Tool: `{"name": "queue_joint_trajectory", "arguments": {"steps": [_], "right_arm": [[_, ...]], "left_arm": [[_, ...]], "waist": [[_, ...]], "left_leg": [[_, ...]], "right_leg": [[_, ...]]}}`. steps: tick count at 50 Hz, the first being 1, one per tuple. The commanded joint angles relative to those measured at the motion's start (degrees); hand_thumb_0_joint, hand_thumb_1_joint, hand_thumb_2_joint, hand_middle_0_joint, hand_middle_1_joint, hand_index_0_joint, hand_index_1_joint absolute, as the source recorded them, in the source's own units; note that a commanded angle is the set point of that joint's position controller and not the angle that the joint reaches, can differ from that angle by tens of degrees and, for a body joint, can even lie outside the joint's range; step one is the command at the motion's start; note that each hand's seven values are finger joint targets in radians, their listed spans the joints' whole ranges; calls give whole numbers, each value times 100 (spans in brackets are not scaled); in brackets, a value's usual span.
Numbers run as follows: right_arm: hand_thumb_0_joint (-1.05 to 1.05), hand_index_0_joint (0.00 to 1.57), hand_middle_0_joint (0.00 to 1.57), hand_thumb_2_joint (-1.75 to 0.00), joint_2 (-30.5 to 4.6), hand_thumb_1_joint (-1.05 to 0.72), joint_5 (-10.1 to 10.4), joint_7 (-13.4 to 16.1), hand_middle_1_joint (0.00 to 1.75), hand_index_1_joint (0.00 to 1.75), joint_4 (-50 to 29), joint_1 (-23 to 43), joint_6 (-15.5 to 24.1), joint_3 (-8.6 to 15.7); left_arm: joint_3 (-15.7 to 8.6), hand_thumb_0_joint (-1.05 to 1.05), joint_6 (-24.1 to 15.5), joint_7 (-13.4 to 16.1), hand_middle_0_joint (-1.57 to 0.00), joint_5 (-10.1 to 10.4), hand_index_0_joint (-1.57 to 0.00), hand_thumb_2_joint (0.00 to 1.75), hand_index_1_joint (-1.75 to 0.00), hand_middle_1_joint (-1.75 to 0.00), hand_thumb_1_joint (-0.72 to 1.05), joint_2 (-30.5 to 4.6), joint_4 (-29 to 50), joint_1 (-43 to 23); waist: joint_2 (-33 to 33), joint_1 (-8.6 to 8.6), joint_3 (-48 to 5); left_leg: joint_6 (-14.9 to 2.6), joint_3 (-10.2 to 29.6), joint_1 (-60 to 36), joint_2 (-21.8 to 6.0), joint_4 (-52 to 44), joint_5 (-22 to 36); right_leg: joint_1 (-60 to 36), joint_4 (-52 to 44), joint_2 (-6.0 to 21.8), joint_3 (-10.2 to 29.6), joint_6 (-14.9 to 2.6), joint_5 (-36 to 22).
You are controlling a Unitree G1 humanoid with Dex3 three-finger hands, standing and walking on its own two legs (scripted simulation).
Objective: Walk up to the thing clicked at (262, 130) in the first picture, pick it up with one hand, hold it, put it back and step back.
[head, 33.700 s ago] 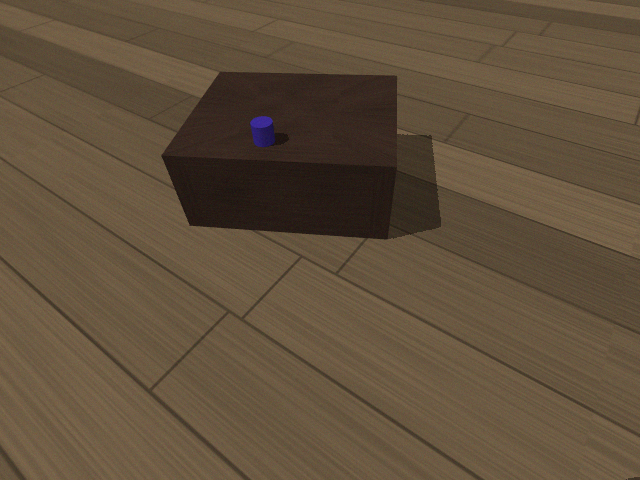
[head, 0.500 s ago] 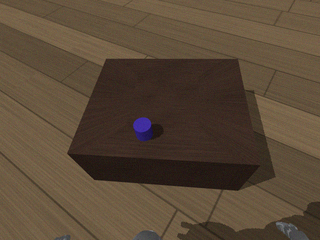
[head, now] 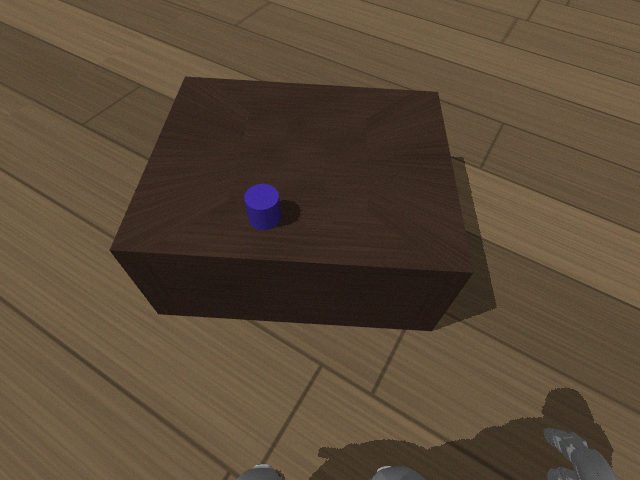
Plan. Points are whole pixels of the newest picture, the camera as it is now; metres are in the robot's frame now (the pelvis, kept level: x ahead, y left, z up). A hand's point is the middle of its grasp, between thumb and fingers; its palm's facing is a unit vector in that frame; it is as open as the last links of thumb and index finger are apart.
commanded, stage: step back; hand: left
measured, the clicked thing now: (263, 207) +0.77 +0.18 -0.33
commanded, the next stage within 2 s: none
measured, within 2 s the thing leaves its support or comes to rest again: neither
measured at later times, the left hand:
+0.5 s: hand out of the picture -0.01 +0.24 -0.15, palm faces +0.08 -0.92 -0.39, open 7.4 cm
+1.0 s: hand out of the picture -0.25 +0.17 -0.13, palm faces +0.05 -0.89 -0.46, open 7.4 cm
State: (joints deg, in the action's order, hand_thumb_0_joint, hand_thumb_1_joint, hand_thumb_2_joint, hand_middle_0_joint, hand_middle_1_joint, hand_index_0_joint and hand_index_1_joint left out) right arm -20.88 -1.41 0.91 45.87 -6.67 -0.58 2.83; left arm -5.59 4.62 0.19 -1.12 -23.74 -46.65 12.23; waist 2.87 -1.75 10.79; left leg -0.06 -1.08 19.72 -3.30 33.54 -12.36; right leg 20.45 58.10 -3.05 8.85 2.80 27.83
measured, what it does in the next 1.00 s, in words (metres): walks backwards: right foot, then left foot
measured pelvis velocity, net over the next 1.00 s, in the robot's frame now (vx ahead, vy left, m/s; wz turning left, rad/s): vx -0.29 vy -0.11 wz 0.04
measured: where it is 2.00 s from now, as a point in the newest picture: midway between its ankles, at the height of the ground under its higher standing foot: outside the picture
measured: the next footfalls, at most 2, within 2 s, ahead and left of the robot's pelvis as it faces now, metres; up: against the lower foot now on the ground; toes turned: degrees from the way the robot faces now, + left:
right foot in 0.08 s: -0.01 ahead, -0.16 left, +0.00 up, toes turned +2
left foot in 0.44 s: -0.12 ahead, +0.08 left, +0.00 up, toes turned +3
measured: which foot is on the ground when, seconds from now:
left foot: down 0.00-0.12, up 0.14-0.42, down 0.44-0.82, up 0.84-1.00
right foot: up 0.00-0.06, down 0.08-0.46, up 0.48-0.78, down 0.80-1.00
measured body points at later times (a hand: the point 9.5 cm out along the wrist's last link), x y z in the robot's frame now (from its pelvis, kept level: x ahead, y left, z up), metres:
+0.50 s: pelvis -0.15 -0.04 -0.01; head -0.08 -0.02 +0.43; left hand -0.02 +0.28 -0.12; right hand -0.06 -0.34 -0.13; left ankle -0.16 +0.07 -0.73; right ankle -0.07 -0.15 -0.71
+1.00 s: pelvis -0.29 -0.11 +0.00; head -0.25 -0.13 +0.45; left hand -0.25 +0.22 -0.10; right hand -0.15 -0.41 -0.13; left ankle -0.31 +0.05 -0.65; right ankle -0.28 -0.22 -0.73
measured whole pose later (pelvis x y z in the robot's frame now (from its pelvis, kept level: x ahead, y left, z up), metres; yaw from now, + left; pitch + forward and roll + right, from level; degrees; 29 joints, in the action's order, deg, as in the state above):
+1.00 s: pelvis -0.29 -0.11 +0.00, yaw +3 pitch -1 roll +3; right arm -23.9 -0.3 1.0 48.5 -8.1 -3.2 3.0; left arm -3.4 2.2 0.7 -2.4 -20.5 -50.3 12.6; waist -1.7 -2.4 6.5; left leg 0.1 7.4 27.8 5.5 64.8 -27.3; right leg 17.7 36.8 2.0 1.7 -1.0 18.2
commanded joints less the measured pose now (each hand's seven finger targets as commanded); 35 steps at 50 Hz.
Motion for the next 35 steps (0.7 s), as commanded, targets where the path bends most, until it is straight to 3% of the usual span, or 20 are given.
{"name": "queue_joint_trajectory", "arguments": {"steps": [1, 3, 4, 5, 6, 7, 10, 11, 14, 17, 19, 21, 22, 23, 24, 25, 27, 28, 32, 35], "right_arm": [[0, 20, 20, -90, -1746, -90, -53, 125, 30, 30, -433, 4, -2, 473], [0, 20, 20, -90, -1739, -90, 32, 94, 30, 30, -465, 198, -97, 450], [0, 20, 20, -90, -1560, -90, 75, 73, 30, 30, -494, 218, -124, 393], [0, 20, 20, -90, -1284, -90, 106, 78, 30, 30, -595, 170, -126, 313], [0, 20, 20, -90, -1167, -90, 153, 164, 30, 30, -676, 385, -121, 334], [0, 20, 20, -90, -1452, -90, 117, 221, 30, 30, -564, 277, -135, 463], [0, 20, 20, -90, -1353, -90, 177, 140, 30, 30, -118, -352, -95, 345], [0, 20, 20, -90, -1224, -90, 176, 166, 30, 30, -87, -480, -59, 283], [0, 20, 20, -90, -1178, -90, 123, 171, 30, 30, -177, -351, 21, 224], [0, 20, 20, -90, -1090, -90, 40, 156, 30, 30, -209, -422, 77, 220], [0, 20, 20, -90, -1085, -90, -8, 139, 30, 30, -100, -744, 128, 253], [0, 20, 20, -90, -1168, -90, -61, 136, 30, 30, 76, -1073, 161, 350], [0, 20, 20, -90, -1556, -90, -147, 149, 30, 30, 10, -902, 163, 462], [0, 20, 20, -90, -1974, -90, -179, 130, 30, 30, -122, -540, 133, 501], [0, 20, 20, -90, -2374, -90, -99, 117, 30, 30, -222, -640, 129, 558], [0, 20, 20, -90, -2222, -90, -88, 161, 30, 30, -205, -382, 158, 555], [0, 20, 20, -90, -1676, -90, -147, 179, 30, 30, -254, 95, 151, 380], [0, 20, 20, -90, -1529, -90, -101, 188, 30, 30, -283, 168, 145, 349], [0, 20, 20, -90, -1451, -90, -79, 152, 30, 30, -247, -214, 64, 389], [0, 20, 20, -90, -1552, -90, -73, 146, 30, 30, -278, -247, -15, 397]], "left_arm": [[-231, 0, -248, -3, -20, -4, -20, 90, -30, -30, 90, -823, 336, 246], [-254, 0, -284, -11, -20, -35, -20, 90, -30, -30, 90, -789, 13, 753], [-317, 0, -297, -14, -20, -88, -20, 90, -30, -30, 90, -996, -42, 780], [-428, 0, -316, -23, -20, -160, -20, 90, -30, -30, 90, -1425, 46, 787], [-519, 0, -268, -25, -20, -142, -20, 90, -30, -30, 90, -2017, 298, 231], [-527, 0, -284, 14, -20, -158, -20, 90, -30, -30, 90, -2144, 533, -315], [-293, 0, -320, 67, -20, -123, -20, 90, -30, -30, 90, -1218, 640, -992], [-318, 0, -317, 71, -20, -126, -20, 90, -30, -30, 90, -1145, 620, -937], [-269, 0, -309, 133, -20, -176, -20, 90, -30, -30, 90, -1091, 644, -374], [-275, 0, -258, 200, -20, -165, -20, 90, -30, -30, 90, -1053, 694, -291], [-260, 0, -197, 201, -20, -73, -20, 90, -30, -30, 90, -1080, 760, -386], [-162, 0, -81, 129, -20, 2, -20, 90, -30, -30, 90, -939, 861, -511], [-96, 0, -48, 108, -20, 20, -20, 90, -30, -30, 90, -651, 881, -329], [-86, 0, -41, 127, -20, 52, -20, 90, -30, -30, 90, -536, 852, -241], [-187, 0, -39, 195, -20, -1, -20, 90, -30, -30, 90, -909, 876, -655], [-245, 0, -38, 187, -20, -22, -20, 90, -30, -30, 90, -1102, 782, -795], [-263, 0, -15, 120, -20, 51, -20, 90, -30, -30, 90, -969, 598, -564], [-244, 0, -21, 108, -20, 67, -20, 90, -30, -30, 90, -949, 502, -209], [-216, 0, -144, 77, -20, -15, -20, 90, -30, -30, 90, -876, 503, -338], [-122, 0, -244, 78, -20, -8, -20, 90, -30, -30, 90, -797, 473, -245]], "waist": [[-1581, 211, -1625], [-1344, -50, -1751], [-947, -88, -1603], [280, -109, -1379], [1493, -261, -1068], [1536, -169, -580], [708, 341, -566], [808, 349, -738], [845, -31, -974], [966, -101, -1354], [950, 31, -1674], [452, 125, -1754], [-546, -15, -1779], [-1279, -171, -1518], [-1551, 335, -1485], [-1372, 265, -1185], [-859, -48, -1000], [-883, -194, -1017], [-1070, 180, -1148], [-1397, 258, -1490]], "left_leg": [[-1200, 1088, -1284, -1109, -222, 2016], [-933, 824, -718, -836, 194, 1417], [-605, 749, -11, -528, 405, 562], [-301, 605, 982, 187, 1187, -736], [-5, 503, 1023, 931, 2560, -2296], [46, 991, 671, 606, 3449, -2438], [-36, 1035, 755, 984, 3688, -1551], [27, 944, 905, 1036, 3616, -1444], [134, 692, 1004, 885, 2767, -1650], [110, 483, 854, 519, 1323, -1836], [-22, 329, 315, 362, -254, -1070], [-93, 314, -790, 379, -1451, 728], [-373, 1650, -1505, -556, -1369, 1612], [-876, 2680, -1642, -1419, -1216, 2464], [-1642, 3315, -589, -2151, -1253, 2437], [-1795, 3337, -54, -2198, -1380, 2015], [-1290, 1704, -280, -1207, -1093, 2413], [-1163, 1324, -604, -1034, -941, 2520], [-1342, 1285, -1254, -1008, -681, 2336], [-1381, 1164, -1681, -1088, -266, 2595]], "right_leg": [[-354, -2092, 300, -574, -145, -269], [-1216, -3462, 203, -935, -319, -1444], [-1446, -3350, 277, -599, -456, -1555], [-1443, -3608, 1133, 870, -770, -1197], [-32, -4182, 2360, 2214, -1766, -976], [1043, -4512, 2760, 2719, -2069, -711], [314, -3580, 1515, 484, -1382, -2350], [-100, -3368, 1294, 165, -1232, -2635], [-961, -3140, 1384, 264, -1385, -3148], [-1845, -2772, 1693, 402, -1488, -3873], [-2091, -2142, 1614, 296, -1324, -4224], [-1221, -1508, 1249, -10, -931, -3383], [26, -850, 705, -343, -651, -1800], [1163, -110, -145, -562, -468, 633], [582, 665, -48, 31, -378, 1186], [443, 1274, 51, 360, -385, 892], [667, 1716, -237, 551, -393, 256], [903, 1789, -323, 466, -385, 11], [789, 587, -80, 7, -68, 164], [397, -1148, 269, -391, -67, 147]]}}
